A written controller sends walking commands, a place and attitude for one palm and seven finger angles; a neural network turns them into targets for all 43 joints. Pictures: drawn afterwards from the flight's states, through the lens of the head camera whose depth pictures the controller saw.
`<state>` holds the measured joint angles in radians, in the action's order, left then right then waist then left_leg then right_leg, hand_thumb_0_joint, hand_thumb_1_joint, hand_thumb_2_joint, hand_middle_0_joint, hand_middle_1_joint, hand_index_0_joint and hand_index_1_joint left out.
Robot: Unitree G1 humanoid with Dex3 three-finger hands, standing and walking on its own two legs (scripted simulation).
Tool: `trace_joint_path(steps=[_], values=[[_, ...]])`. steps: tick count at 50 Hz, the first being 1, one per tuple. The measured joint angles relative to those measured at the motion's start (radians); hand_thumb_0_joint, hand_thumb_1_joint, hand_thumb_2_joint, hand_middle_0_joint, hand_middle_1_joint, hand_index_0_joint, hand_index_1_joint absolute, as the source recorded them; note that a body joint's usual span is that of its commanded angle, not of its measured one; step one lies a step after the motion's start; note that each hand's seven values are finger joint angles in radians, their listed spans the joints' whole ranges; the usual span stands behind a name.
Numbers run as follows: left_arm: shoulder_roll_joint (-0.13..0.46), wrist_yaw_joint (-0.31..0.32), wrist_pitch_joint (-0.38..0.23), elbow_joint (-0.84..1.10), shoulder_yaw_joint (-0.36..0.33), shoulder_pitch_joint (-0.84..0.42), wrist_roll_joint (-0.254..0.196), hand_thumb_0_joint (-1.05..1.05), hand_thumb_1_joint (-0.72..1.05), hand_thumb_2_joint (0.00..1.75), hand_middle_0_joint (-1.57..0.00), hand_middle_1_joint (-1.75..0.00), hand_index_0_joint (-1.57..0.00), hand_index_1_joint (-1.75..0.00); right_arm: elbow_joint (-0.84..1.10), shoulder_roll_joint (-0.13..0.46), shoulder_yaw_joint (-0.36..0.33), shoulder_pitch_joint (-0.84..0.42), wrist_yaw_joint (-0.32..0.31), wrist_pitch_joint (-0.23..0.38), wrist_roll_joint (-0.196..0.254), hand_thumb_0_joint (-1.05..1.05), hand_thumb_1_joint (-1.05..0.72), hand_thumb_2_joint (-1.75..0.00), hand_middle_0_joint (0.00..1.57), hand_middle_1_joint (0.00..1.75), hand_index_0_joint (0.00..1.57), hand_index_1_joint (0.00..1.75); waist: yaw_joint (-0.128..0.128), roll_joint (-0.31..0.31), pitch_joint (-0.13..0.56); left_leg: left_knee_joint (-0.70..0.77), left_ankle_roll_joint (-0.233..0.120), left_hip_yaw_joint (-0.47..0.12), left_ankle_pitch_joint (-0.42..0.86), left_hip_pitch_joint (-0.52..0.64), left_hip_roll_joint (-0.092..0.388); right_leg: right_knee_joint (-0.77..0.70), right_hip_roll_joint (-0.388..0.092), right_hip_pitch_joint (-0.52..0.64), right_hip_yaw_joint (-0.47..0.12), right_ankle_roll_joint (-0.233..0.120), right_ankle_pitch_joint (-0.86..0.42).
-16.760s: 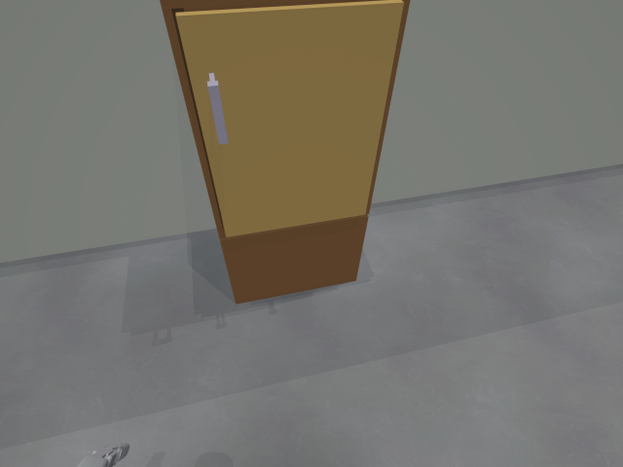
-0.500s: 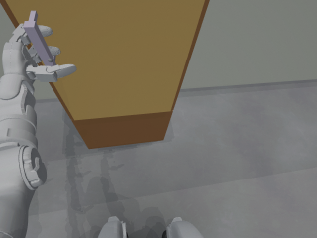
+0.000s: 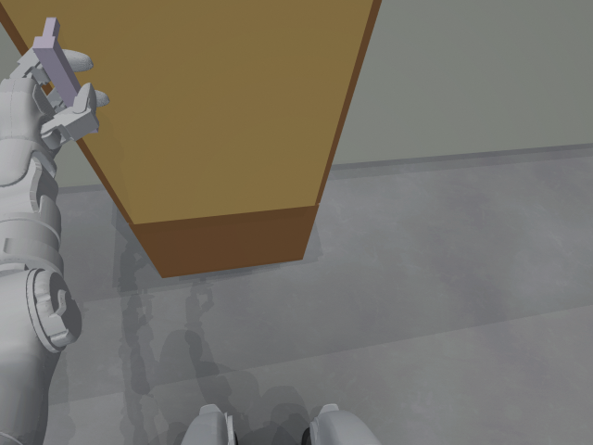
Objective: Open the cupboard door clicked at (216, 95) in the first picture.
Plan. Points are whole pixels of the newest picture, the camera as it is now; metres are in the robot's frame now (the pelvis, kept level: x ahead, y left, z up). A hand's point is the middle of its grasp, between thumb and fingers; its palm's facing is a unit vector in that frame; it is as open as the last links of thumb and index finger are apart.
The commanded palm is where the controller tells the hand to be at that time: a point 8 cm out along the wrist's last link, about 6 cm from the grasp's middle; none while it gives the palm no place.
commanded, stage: pull the door open along its arc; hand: left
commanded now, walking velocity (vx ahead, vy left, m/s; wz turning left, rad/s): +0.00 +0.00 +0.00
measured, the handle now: (72, 79) +0.57 +0.25 +0.11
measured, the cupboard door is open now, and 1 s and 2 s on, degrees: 0 43 39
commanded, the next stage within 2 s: open thumb and fingers to let go in 0.92 s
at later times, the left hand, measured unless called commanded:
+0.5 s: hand (101, 170) +0.43 +0.19 +0.11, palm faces +0.06 -1.00 +0.04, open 6.0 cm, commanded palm +0.37 +0.23 +0.10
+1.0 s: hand (226, 286) +0.28 +0.06 +0.11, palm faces +0.42 -0.91 +0.01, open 6.2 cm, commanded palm +0.24 +0.10 +0.10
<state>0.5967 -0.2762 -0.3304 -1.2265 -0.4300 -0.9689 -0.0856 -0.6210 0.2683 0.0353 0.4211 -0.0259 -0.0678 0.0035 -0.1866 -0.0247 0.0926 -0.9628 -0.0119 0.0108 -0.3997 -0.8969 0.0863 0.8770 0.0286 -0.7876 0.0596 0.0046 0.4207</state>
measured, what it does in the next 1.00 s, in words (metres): stands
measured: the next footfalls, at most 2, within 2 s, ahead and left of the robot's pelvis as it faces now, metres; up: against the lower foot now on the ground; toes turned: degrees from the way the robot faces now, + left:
none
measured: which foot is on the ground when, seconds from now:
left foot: down 0.00-1.00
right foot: down 0.00-1.00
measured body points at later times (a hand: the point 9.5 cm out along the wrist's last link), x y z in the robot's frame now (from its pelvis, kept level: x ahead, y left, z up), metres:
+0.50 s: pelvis +0.02 +0.00 +0.02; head +0.07 +0.01 +0.46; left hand +0.42 +0.25 +0.11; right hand +0.08 -0.25 -0.09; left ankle +0.03 +0.11 -0.68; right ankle -0.01 -0.13 -0.68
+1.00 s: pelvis +0.02 -0.04 +0.03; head +0.00 -0.05 +0.48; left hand +0.26 +0.10 +0.11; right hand +0.22 -0.23 -0.05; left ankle +0.03 +0.11 -0.68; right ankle -0.01 -0.13 -0.68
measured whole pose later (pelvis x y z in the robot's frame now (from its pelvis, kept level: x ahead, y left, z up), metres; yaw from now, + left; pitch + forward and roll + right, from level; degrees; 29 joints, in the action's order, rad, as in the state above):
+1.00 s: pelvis +0.02 -0.04 +0.03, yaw +4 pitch +3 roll +0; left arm -0.09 0.53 -0.06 0.05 0.21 0.20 0.06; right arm -0.50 0.16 0.03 0.17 0.01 -0.12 -0.05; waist -0.02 -0.03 0.10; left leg -0.77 0.04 -0.01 -0.36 -0.47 0.06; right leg 0.77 0.01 -0.38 0.09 -0.05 0.45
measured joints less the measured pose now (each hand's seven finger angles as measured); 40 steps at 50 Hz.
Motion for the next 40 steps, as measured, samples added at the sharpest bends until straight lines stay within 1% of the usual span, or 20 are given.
trace_joint_path(steps=[6,11,17,20,23,24,25,27,29,32,34,37,40], values=[[-0.015,0.031,-0.004,0.026,0.005,0.011,-0.005,-0.02,0.72,0.83,-0.36,-1.35,-0.37,-1.35,0.001,-0.003,-0.004,0.001,0.007,0.001,-0.003,0.0,-0.91,-0.9,0.2,0.3,0.2,0.3,0.006,0.001,0.0,-0.002,-0.001,0.005,0.001,-0.004,0.0,0.006,-0.001,-0.008,-0.005,0.0,0.0],[-0.046,0.031,-0.001,0.094,0.006,0.082,-0.026,-0.02,0.73,0.81,-0.36,-1.35,-0.36,-1.34,0.008,-0.005,-0.009,0.01,0.014,-0.007,0.001,0.0,-0.91,-0.9,0.2,0.3,0.2,0.3,0.019,-0.002,0.012,0.01,-0.002,0.017,-0.002,0.018,0.001,-0.002,0.0,0.007,-0.017,0.002,0.0],[-0.12,0.029,0.016,0.245,0.031,0.243,-0.072,-0.02,0.74,0.78,-0.36,-1.35,-0.34,-1.34,0.025,-0.01,-0.02,0.013,0.022,-0.021,0.015,0.0,-0.91,-0.9,0.2,0.3,0.2,0.3,0.047,-0.008,0.034,0.039,-0.003,0.033,-0.009,0.082,0.001,-0.029,-0.001,0.064,-0.032,0.004,0.003],[-0.171,0.038,0.029,0.357,0.058,0.349,-0.101,-0.02,0.73,0.77,-0.36,-1.35,-0.34,-1.33,0.039,-0.014,-0.026,0.004,0.027,-0.022,0.024,0.0,-0.91,-0.9,0.2,0.3,0.2,0.3,0.065,-0.009,0.044,0.06,-0.003,0.04,-0.01,0.124,-0.002,-0.046,-0.003,0.103,-0.038,0.005,0.003],[-0.229,0.052,0.042,0.488,0.1,0.469,-0.129,-0.02,0.72,0.76,-0.36,-1.35,-0.33,-1.33,0.056,-0.018,-0.031,-0.013,0.033,-0.015,0.033,0.0,-0.91,-0.9,0.2,0.3,0.2,0.3,0.084,-0.009,0.051,0.08,-0.004,0.044,-0.01,0.169,-0.006,-0.064,-0.007,0.145,-0.041,0.006,0.004],[-0.258,0.071,0.053,0.539,0.116,0.506,-0.135,-0.02,0.72,0.76,-0.36,-1.35,-0.33,-1.32,0.061,-0.021,-0.034,-0.02,0.034,-0.009,0.033,0.0,-0.91,-0.9,0.2,0.3,0.2,0.3,0.095,-0.009,0.053,0.086,-0.003,0.045,-0.009,0.181,-0.008,-0.069,-0.008,0.158,-0.042,0.007,0.004],[-0.292,0.113,0.063,0.594,0.136,0.542,-0.138,-0.02,0.72,0.76,-0.36,-1.35,-0.33,-1.31,0.063,-0.023,-0.038,-0.029,0.037,0.0,0.032,0.0,-0.91,-0.9,0.2,0.3,0.2,0.3,0.106,-0.01,0.054,0.091,-0.003,0.045,-0.009,0.193,-0.009,-0.074,-0.009,0.17,-0.042,0.007,0.005],[-0.37,0.216,0.08,0.703,0.173,0.614,-0.14,-0.02,0.7,0.76,-0.35,-1.35,-0.33,-1.3,0.066,-0.027,-0.044,-0.055,0.046,0.019,0.029,0.01,-0.91,-0.9,0.2,0.3,0.2,0.3,0.125,-0.014,0.052,0.1,-0.002,0.043,-0.007,0.214,-0.015,-0.08,-0.014,0.191,-0.04,0.008,0.005],[-0.442,0.312,0.093,0.812,0.216,0.689,-0.125,-0.01,0.7,0.76,-0.35,-1.35,-0.34,-1.29,0.071,-0.033,-0.045,-0.088,0.059,0.033,0.022,0.01,-0.91,-0.9,0.2,0.3,0.2,0.3,0.14,-0.014,0.049,0.108,-0.001,0.043,-0.003,0.233,-0.02,-0.081,-0.02,0.209,-0.039,0.008,0.007],[-0.531,0.445,0.115,0.958,0.297,0.803,-0.079,-0.01,0.69,0.75,-0.35,-1.35,-0.34,-1.29,0.085,-0.048,-0.042,-0.137,0.076,0.042,0.006,0.01,-0.91,-0.9,0.2,0.3,0.2,0.3,0.159,-0.012,0.045,0.12,0.001,0.042,0.003,0.262,-0.028,-0.078,-0.027,0.233,-0.037,0.006,0.011],[-0.576,0.52,0.13,1.033,0.355,0.869,-0.041,-0.01,0.68,0.74,-0.36,-1.35,-0.34,-1.29,0.095,-0.06,-0.036,-0.169,0.082,0.04,-0.004,0.01,-0.91,-0.9,0.2,0.3,0.2,0.3,0.168,-0.008,0.04,0.126,0.005,0.038,0.007,0.283,-0.032,-0.075,-0.031,0.251,-0.032,0.002,0.015],[-0.628,0.625,0.163,1.113,0.44,0.944,0.018,-0.01,0.67,0.74,-0.36,-1.33,-0.34,-1.3,0.109,-0.078,-0.024,-0.211,0.08,0.025,-0.018,0.01,-0.91,-0.9,0.2,0.3,0.2,0.3,0.178,-0.003,0.031,0.135,0.012,0.027,0.013,0.313,-0.038,-0.071,-0.035,0.281,-0.021,-0.006,0.021],[-0.662,0.713,0.204,1.162,0.506,0.996,0.071,-0.01,0.66,0.74,-0.36,-1.32,-0.35,-1.32,0.118,-0.094,-0.01,-0.243,0.069,0.002,-0.031,0.01,-0.91,-0.9,0.2,0.3,0.2,0.3,0.182,0.002,0.025,0.148,0.022,0.013,0.022,0.343,-0.04,-0.075,-0.036,0.313,-0.007,-0.016,0.024]])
